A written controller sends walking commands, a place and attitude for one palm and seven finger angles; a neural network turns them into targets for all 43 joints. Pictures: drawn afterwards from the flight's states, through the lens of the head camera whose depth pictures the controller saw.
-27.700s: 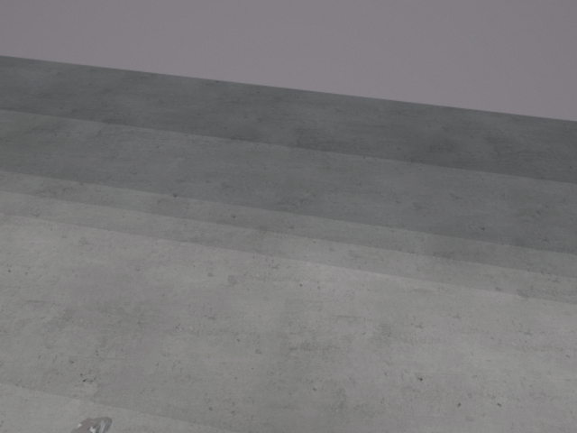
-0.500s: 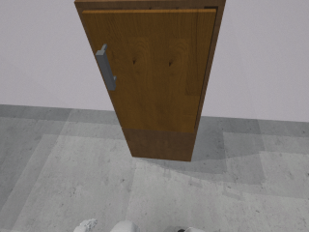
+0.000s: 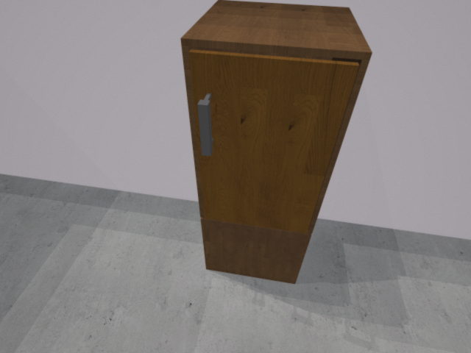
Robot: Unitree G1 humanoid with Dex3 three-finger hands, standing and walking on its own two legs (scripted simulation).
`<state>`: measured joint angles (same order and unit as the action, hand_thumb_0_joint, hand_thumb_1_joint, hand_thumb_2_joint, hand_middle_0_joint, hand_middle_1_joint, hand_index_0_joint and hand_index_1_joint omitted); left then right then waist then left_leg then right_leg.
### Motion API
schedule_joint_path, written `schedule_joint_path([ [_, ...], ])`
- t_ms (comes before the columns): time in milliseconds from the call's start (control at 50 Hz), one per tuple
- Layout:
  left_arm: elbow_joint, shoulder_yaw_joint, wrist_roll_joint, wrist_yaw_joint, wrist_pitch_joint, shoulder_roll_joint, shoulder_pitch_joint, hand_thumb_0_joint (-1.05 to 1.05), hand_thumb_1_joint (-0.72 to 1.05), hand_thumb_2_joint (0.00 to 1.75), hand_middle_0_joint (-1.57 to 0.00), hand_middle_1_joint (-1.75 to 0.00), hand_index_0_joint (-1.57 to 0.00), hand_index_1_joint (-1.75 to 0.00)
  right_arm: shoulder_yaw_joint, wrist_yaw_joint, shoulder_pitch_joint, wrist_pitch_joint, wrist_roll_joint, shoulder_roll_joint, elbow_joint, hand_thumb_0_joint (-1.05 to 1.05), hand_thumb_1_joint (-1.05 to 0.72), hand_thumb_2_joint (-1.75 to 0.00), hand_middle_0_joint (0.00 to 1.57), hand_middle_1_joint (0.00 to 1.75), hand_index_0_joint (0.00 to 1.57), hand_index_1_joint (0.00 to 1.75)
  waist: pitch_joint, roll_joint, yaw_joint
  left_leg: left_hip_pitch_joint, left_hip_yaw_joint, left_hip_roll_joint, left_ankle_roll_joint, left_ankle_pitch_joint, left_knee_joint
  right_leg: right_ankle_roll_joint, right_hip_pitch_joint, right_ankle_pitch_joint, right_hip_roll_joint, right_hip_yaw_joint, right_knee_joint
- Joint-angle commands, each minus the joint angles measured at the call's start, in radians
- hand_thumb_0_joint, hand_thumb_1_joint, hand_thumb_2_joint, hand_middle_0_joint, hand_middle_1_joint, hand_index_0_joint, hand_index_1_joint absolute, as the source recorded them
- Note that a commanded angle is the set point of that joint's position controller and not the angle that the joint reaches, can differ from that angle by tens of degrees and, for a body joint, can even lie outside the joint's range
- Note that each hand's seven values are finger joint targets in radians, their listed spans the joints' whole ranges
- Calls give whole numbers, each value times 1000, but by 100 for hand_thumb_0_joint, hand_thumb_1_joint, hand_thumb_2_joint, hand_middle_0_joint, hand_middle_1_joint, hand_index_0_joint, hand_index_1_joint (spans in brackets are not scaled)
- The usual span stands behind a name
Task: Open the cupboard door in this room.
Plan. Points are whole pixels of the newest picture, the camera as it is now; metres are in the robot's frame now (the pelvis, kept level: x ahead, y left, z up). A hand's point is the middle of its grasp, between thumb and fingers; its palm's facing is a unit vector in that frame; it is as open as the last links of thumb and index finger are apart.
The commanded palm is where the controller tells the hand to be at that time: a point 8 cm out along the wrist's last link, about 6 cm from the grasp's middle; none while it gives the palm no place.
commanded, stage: come to a stop and stand still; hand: left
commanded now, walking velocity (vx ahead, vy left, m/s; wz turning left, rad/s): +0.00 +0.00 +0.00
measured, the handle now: (207, 124) +0.63 +0.12 +0.08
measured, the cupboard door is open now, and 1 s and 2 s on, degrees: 0 0 0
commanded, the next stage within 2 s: look again from close up in 0.12 s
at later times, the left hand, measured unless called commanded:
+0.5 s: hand out of the picture +0.05 +0.20 -0.16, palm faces +0.02 -0.97 -0.25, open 7.4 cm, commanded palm none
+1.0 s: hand out of the picture +0.07 +0.19 -0.16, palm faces +0.02 -0.97 -0.24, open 7.4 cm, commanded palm none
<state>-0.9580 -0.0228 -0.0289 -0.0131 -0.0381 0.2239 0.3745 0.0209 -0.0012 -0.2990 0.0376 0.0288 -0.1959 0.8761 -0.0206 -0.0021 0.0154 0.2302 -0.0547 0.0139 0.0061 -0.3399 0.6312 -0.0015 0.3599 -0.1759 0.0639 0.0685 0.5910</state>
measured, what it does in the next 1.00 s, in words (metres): stands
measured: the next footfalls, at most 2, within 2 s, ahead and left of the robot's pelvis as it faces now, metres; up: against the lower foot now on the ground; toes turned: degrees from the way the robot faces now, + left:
none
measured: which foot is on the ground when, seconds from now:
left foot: down 0.00-1.00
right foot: down 0.00-1.00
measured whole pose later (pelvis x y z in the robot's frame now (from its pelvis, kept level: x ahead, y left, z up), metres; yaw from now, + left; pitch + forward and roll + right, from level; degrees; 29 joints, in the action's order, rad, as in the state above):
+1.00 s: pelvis +0.04 +0.00 +0.01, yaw -1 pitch -2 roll +0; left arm -1.06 -0.02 -0.02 -0.02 -0.01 0.21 0.27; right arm 0.02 0.01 -0.26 0.01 0.03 -0.21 1.08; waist 0.01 -0.01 0.00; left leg 0.11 -0.06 0.02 -0.01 -0.32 0.46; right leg 0.00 0.26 -0.17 0.02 0.04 0.47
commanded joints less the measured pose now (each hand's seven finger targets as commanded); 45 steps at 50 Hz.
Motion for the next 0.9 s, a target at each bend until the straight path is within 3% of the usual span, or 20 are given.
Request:
schedule_joint_path([
  [0,83,-41,4,-9,41,136,-51,0,90,90,-20,-30,-20,-30,52,12,-41,-35,-3,-153,-39,0,-90,-90,20,30,20,30,107,-8,-34,170,112,58,53,-175,-233,-28,-12,-275,35,-133,-182],
  [80,58,-40,6,-13,48,121,-39,0,90,90,-20,-30,-20,-30,50,14,-53,-43,-6,-140,-1,0,-90,-90,20,30,20,30,75,8,-29,157,127,70,53,-142,-256,-28,-62,-218,34,-133,-179],
  [280,3,-34,7,-18,52,108,-44,0,90,90,-20,-30,-20,-30,44,17,-56,-53,-8,-138,76,0,-90,-90,20,30,20,30,122,11,-13,192,144,84,43,-132,-315,-21,-129,-141,39,-125,-182],
  [440,-14,-31,12,-20,61,127,-86,0,90,90,-20,-30,-20,-30,38,18,-53,-57,-10,-146,120,0,-90,-90,20,30,20,30,88,-6,-24,111,108,71,31,-19,-280,-33,-140,-109,63,-153,-224],
  [520,-22,-28,14,-21,63,134,-110,0,90,90,-20,-30,-20,-30,35,18,-36,-60,-12,-154,133,0,-90,-90,20,30,20,30,79,4,-24,91,106,79,25,26,-289,-30,-166,-46,64,-140,-222],
  [660,-35,-24,14,-21,63,141,-137,0,90,90,-20,-30,-20,-30,30,16,-4,-57,-13,-166,151,0,-90,-90,20,30,20,30,84,-18,-24,62,102,78,18,42,-303,-24,-180,-43,66,-139,-248],
  [800,-49,-20,15,-21,66,147,-150,0,90,90,-20,-30,-20,-30,28,17,26,-59,-14,-174,167,0,-90,-90,20,30,20,30,61,6,-24,21,101,88,14,119,-309,-23,-208,50,65,-124,-241],
  [820,-51,-20,15,-21,67,150,-152,0,90,90,-20,-30,-20,-30,27,17,29,-59,-15,-176,169,0,-90,-90,20,30,20,30,62,-2,-24,23,100,88,14,112,-312,-22,-216,48,67,-125,-246],
  [840,-67,-11,17,-21,63,108,-130,0,90,90,-20,-30,-20,-30,17,17,17,-56,-11,-140,180,0,-90,-90,20,30,20,30,41,-4,-25,6,91,89,8,92,-313,-17,-220,25,64,-124,-250],
  [880,-75,-8,14,-18,49,77,-102,0,90,90,-20,-30,-20,-30,13,18,-16,-45,-9,-107,189,0,-90,-90,20,30,20,30,67,-23,-25,11,85,90,8,-29,-310,-17,-185,-103,48,-131,-244],
])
